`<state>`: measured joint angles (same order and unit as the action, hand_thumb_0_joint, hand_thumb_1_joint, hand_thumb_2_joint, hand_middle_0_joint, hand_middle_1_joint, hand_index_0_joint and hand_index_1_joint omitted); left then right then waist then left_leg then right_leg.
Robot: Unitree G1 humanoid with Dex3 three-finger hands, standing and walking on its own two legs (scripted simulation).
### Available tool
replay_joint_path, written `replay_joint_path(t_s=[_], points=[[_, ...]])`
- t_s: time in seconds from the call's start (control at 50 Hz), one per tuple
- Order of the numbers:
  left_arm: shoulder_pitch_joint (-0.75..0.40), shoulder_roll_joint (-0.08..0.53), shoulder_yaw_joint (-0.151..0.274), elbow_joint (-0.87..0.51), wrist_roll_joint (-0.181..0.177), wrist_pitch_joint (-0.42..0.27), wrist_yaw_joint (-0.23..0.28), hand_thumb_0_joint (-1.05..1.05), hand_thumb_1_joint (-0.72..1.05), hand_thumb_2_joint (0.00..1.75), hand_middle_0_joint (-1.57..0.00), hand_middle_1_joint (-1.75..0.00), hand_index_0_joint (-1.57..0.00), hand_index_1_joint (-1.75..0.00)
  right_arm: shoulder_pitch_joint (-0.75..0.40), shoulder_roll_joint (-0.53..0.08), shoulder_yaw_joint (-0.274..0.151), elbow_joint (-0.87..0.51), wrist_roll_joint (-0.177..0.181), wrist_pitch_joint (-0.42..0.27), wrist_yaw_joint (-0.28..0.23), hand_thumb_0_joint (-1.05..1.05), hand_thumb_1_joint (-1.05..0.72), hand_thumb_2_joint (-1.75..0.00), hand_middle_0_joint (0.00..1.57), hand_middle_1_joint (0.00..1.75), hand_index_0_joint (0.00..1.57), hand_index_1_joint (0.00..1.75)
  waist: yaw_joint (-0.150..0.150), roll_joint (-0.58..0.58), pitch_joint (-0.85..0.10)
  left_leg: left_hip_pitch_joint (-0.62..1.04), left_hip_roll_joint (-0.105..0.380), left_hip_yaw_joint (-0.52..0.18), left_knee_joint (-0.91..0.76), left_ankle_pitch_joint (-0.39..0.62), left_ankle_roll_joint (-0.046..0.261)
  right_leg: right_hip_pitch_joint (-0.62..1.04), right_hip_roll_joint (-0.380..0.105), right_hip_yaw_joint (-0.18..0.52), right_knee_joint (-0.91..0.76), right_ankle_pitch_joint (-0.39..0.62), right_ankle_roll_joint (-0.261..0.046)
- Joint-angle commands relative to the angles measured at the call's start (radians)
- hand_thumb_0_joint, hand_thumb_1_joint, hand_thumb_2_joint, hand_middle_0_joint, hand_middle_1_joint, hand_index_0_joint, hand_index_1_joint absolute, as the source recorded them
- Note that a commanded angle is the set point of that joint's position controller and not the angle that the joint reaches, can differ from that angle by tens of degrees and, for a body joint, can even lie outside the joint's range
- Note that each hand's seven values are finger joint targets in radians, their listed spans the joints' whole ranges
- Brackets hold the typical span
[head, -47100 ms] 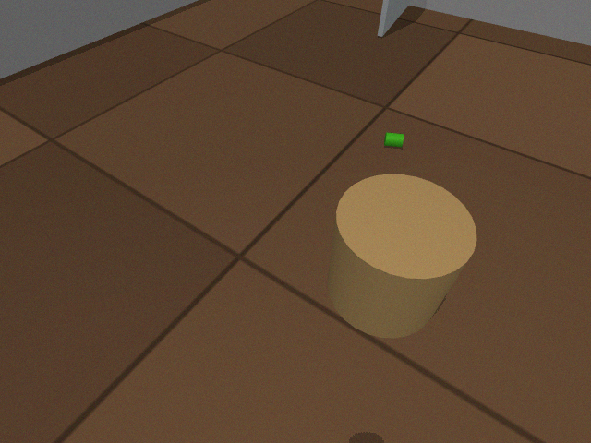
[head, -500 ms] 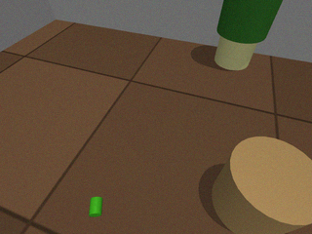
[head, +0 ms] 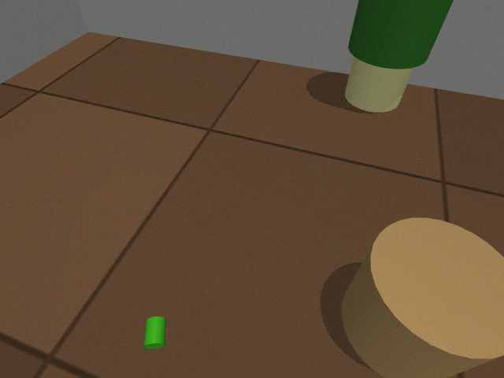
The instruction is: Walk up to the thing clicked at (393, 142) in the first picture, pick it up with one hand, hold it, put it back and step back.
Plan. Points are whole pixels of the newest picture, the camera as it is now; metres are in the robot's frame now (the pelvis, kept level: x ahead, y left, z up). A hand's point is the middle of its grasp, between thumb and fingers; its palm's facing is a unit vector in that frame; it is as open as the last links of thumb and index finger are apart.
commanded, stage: stand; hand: left
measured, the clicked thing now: (155, 332) +0.40 +0.38 -0.75
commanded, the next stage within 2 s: walk up in 0.48 s
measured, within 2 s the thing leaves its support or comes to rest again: neither
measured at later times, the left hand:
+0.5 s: hand out of the picture +0.08 +0.26 -0.16, palm faces -0.03 -0.94 -0.35, open 7.4 cm
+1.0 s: hand out of the picture +0.02 +0.45 -0.18, palm faces +0.08 -0.89 -0.45, open 7.4 cm
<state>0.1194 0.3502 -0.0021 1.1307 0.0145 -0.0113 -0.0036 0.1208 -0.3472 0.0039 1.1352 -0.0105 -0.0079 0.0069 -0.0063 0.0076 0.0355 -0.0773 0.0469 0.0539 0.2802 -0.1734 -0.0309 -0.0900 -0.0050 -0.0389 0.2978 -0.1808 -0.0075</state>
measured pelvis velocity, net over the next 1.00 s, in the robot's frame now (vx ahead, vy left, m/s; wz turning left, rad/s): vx -0.05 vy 0.14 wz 0.09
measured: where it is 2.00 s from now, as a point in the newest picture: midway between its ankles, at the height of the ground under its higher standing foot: outside the picture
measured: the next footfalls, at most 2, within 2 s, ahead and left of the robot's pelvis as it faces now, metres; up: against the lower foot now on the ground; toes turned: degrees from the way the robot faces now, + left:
left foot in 0.84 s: +0.00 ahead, +0.28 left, +0.00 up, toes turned +2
right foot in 1.34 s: -0.04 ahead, -0.01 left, +0.00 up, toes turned +0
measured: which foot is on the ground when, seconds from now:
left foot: down 0.00-0.52, up 0.54-0.82, down 0.84-1.00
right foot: down 0.00-0.86, up 0.88-1.00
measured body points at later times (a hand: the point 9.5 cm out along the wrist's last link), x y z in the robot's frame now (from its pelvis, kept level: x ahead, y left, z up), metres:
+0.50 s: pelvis +0.00 +0.00 +0.00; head +0.01 +0.00 +0.45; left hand +0.08 +0.30 -0.13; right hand +0.07 -0.30 -0.14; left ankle -0.01 +0.14 -0.75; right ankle -0.01 -0.11 -0.75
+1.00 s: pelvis -0.05 +0.14 -0.03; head +0.01 +0.17 +0.41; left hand +0.02 +0.49 -0.15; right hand +0.05 -0.16 -0.14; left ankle -0.04 +0.28 -0.75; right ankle -0.06 -0.03 -0.69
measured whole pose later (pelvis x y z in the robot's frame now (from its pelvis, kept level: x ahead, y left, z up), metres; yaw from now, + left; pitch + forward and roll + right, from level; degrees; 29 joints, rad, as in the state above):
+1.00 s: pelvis -0.05 +0.14 -0.03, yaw +5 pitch -2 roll -1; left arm 0.13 0.47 0.08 0.93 0.00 0.03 0.05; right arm 0.20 -0.33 -0.06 0.89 -0.02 0.06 0.04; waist 0.00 -0.04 0.16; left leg -0.33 0.02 -0.08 0.71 -0.35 -0.02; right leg -0.44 0.01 0.10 1.11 -0.55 -0.03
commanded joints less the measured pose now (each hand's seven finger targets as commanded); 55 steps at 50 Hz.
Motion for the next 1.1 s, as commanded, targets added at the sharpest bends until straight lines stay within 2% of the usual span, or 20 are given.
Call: replay_joint_path(t_s=[0.0,0.44,0.46,0.5,0.52,0.56,0.58,0.6,0.7,0.76,0.8,0.82,0.84,0.86,0.88,0.9,0.94,0.96,1.02,1.08], points=[[-0.039,0.218,0.039,-0.057,-0.003,-0.024,0.016,0.00,0.90,0.90,-0.20,-0.30,-0.20,-0.30,-0.040,-0.211,-0.045,-0.059,-0.002,-0.019,-0.015,0.00,-0.90,-0.90,0.20,0.30,0.20,0.30,0.004,-0.024,-0.055,0.016,0.110,-0.096,-0.026,0.128,0.042,-0.009,-0.137,0.100,-0.050,0.163,-0.012],[-0.034,0.212,0.037,-0.059,-0.004,-0.022,0.015,0.00,0.90,0.90,-0.20,-0.30,-0.20,-0.30,-0.037,-0.214,-0.044,-0.059,-0.001,-0.022,-0.017,0.00,-0.90,-0.90,0.20,0.30,0.20,0.30,0.006,0.008,-0.076,0.025,0.110,-0.086,-0.020,0.184,0.041,0.013,-0.139,0.099,-0.033,0.227,-0.017],[0.072,0.360,0.105,-0.058,-0.026,-0.025,0.055,0.00,0.90,0.90,-0.20,-0.30,-0.20,-0.30,-0.068,-0.333,-0.113,-0.136,-0.052,0.034,0.011,0.00,-0.90,-0.90,0.20,0.30,0.20,0.30,0.043,0.123,0.014,-0.153,0.036,-0.033,0.147,0.250,0.052,0.056,-0.204,0.142,0.057,0.417,-0.045],[0.176,0.391,0.127,-0.068,-0.009,-0.022,0.091,0.00,0.90,0.90,-0.20,-0.30,-0.20,-0.30,-0.096,-0.248,-0.107,-0.208,-0.055,0.075,0.030,0.00,-0.90,-0.90,0.20,0.30,0.20,0.30,0.086,-0.035,0.013,-0.346,-0.027,-0.075,0.482,-0.295,0.040,0.127,-0.390,0.312,0.036,0.621,-0.189],[0.183,0.387,0.135,-0.100,-0.001,-0.026,0.103,0.00,0.90,0.90,-0.20,-0.30,-0.20,-0.30,-0.075,-0.233,-0.110,-0.235,-0.059,0.089,0.035,0.00,-0.90,-0.90,0.20,0.30,0.20,0.30,0.080,-0.028,0.000,-0.373,-0.022,-0.158,0.615,-0.359,0.052,0.097,-0.432,0.327,0.062,0.667,-0.237],[0.069,0.369,0.139,-0.169,0.009,-0.027,0.108,0.00,0.90,0.90,-0.20,-0.30,-0.20,-0.30,-0.026,-0.236,-0.128,-0.275,-0.054,0.107,0.053,0.00,-0.90,-0.90,0.20,0.30,0.20,0.30,0.023,-0.086,-0.004,-0.375,-0.015,-0.246,0.797,-0.365,0.053,-0.025,-0.436,0.273,0.037,0.544,-0.279],[0.005,0.357,0.139,-0.194,0.010,-0.026,0.108,0.00,0.90,0.90,-0.20,-0.30,-0.20,-0.30,0.012,-0.248,-0.141,-0.286,-0.052,0.112,0.061,0.00,-0.90,-0.90,0.20,0.30,0.20,0.30,-0.023,-0.090,-0.014,-0.373,-0.012,-0.267,0.863,-0.343,0.040,-0.055,-0.400,0.222,0.044,0.477,-0.266],[-0.008,0.354,0.140,-0.214,0.014,-0.027,0.107,0.00,0.90,0.90,-0.20,-0.30,-0.20,-0.30,0.032,-0.254,-0.153,-0.297,-0.052,0.118,0.068,0.00,-0.90,-0.90,0.20,0.30,0.20,0.30,-0.034,-0.099,-0.030,-0.367,-0.018,-0.275,0.901,-0.311,0.030,-0.076,-0.370,0.178,0.061,0.451,-0.250],[0.035,0.348,0.152,-0.265,0.021,-0.035,0.095,0.00,0.90,0.90,-0.20,-0.30,-0.20,-0.30,0.009,-0.253,-0.170,-0.359,-0.045,0.112,0.069,0.00,-0.90,-0.90,0.20,0.30,0.20,0.30,0.016,-0.158,-0.075,-0.413,0.023,-0.223,0.705,-0.285,0.009,0.015,-0.325,0.109,0.159,0.340,-0.227],[-0.014,0.371,0.152,-0.302,0.027,-0.020,0.079,0.00,0.90,0.90,-0.20,-0.30,-0.20,-0.30,0.071,-0.249,-0.180,-0.352,-0.035,0.098,0.060,0.00,-0.90,-0.90,0.20,0.30,0.20,0.30,-0.006,-0.264,-0.086,-0.234,0.031,-0.139,0.450,-0.275,0.028,-0.106,-0.301,0.080,0.267,0.276,-0.186],[-0.026,0.354,0.143,-0.306,0.015,-0.004,0.067,0.00,0.90,0.90,-0.20,-0.30,-0.20,-0.30,0.167,-0.250,-0.190,-0.297,-0.034,0.080,0.050,0.00,-0.90,-0.90,0.20,0.30,0.20,0.30,-0.048,-0.205,-0.096,-0.058,-0.037,-0.036,0.240,-0.042,0.033,-0.208,-0.223,0.014,0.438,0.168,-0.127],[0.029,0.276,0.126,-0.305,0.010,0.008,0.060,0.00,0.90,0.90,-0.20,-0.30,-0.20,-0.30,0.200,-0.287,-0.202,-0.280,-0.040,0.065,0.041,0.00,-0.90,-0.90,0.20,0.30,0.20,0.30,-0.056,-0.037,-0.095,0.022,-0.036,-0.072,0.178,0.009,0.058,-0.294,-0.145,-0.035,0.640,-0.016,-0.086],[0.074,0.180,0.105,-0.325,0.005,0.014,0.060,0.00,0.90,0.90,-0.20,-0.30,-0.20,-0.30,0.198,-0.375,-0.206,-0.304,-0.054,0.049,0.030,0.00,-0.90,-0.90,0.20,0.30,0.20,0.30,-0.039,0.273,-0.076,0.001,0.176,-0.433,0.106,0.218,0.121,-0.470,-0.001,-0.022,0.827,-0.508,-0.029],[0.042,0.235,0.115,-0.321,-0.004,0.023,0.074,0.00,0.90,0.90,-0.20,-0.30,-0.20,-0.30,0.154,-0.456,-0.207,-0.329,-0.030,0.041,0.024,0.00,-0.90,-0.90,0.20,0.30,0.20,0.30,-0.055,0.280,-0.100,-0.146,0.287,-0.626,0.052,0.125,0.240,-0.411,0.038,0.122,0.877,-0.536,-0.028],[-0.007,0.274,0.112,-0.302,-0.004,0.021,0.078,0.00,0.90,0.90,-0.20,-0.30,-0.20,-0.30,0.078,-0.465,-0.202,-0.334,-0.018,0.041,0.022,0.00,-0.90,-0.90,0.20,0.30,0.20,0.30,-0.048,0.295,-0.039,-0.296,0.336,-0.731,-0.010,-0.085,0.323,-0.343,0.012,0.169,0.908,-0.522,-0.031],[-0.015,0.304,0.118,-0.285,-0.008,0.019,0.074,0.00,0.90,0.90,-0.20,-0.30,-0.20,-0.30,0.027,-0.404,-0.182,-0.352,-0.014,0.038,0.015,0.00,-0.90,-0.90,0.20,0.30,0.20,0.30,-0.025,0.196,0.012,-0.307,0.280,-0.594,0.049,-0.069,0.305,-0.361,-0.014,0.203,0.894,-0.455,-0.026],[0.118,0.285,0.116,-0.227,-0.027,0.018,0.055,0.00,0.90,0.90,-0.20,-0.30,-0.20,-0.30,-0.019,-0.307,-0.148,-0.351,-0.014,0.022,-0.006,0.00,-0.90,-0.90,0.20,0.30,0.20,0.30,0.043,0.178,-0.018,-0.157,0.151,-0.318,0.190,0.110,0.205,-0.409,0.010,0.193,0.856,-0.331,-0.029],[0.145,0.278,0.113,-0.229,-0.024,0.020,0.050,0.00,0.90,0.90,-0.20,-0.30,-0.20,-0.30,0.017,-0.314,-0.147,-0.343,-0.010,0.011,-0.012,0.00,-0.90,-0.90,0.20,0.30,0.20,0.30,0.045,0.191,-0.039,-0.089,0.178,-0.336,0.210,0.159,0.213,-0.421,0.009,0.180,0.824,-0.306,-0.027],[0.037,0.255,0.106,-0.265,-0.005,0.023,0.035,0.00,0.90,0.90,-0.20,-0.30,-0.20,-0.30,0.129,-0.321,-0.152,-0.311,-0.012,-0.012,-0.026,0.00,-0.90,-0.90,0.20,0.30,0.20,0.30,-0.027,0.152,-0.057,0.006,0.230,-0.397,0.215,0.311,0.239,-0.383,0.004,0.166,0.642,-0.372,0.004],[0.028,0.268,0.112,-0.293,0.017,0.030,0.026,0.00,0.90,0.90,-0.20,-0.30,-0.20,-0.30,0.189,-0.341,-0.157,-0.315,-0.004,-0.023,-0.045,0.00,-0.90,-0.90,0.20,0.30,0.20,0.30,-0.042,0.134,-0.051,0.065,0.289,-0.418,0.238,0.472,0.276,-0.414,0.005,0.149,0.629,-0.393,-0.006]])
